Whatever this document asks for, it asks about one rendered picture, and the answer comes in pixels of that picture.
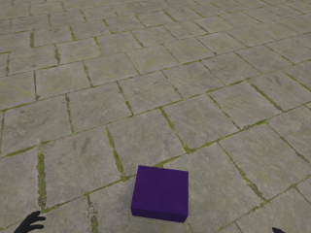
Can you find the robot left hand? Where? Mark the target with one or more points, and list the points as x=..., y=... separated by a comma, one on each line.
x=25, y=226

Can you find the carton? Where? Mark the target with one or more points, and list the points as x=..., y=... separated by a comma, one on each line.
x=161, y=193

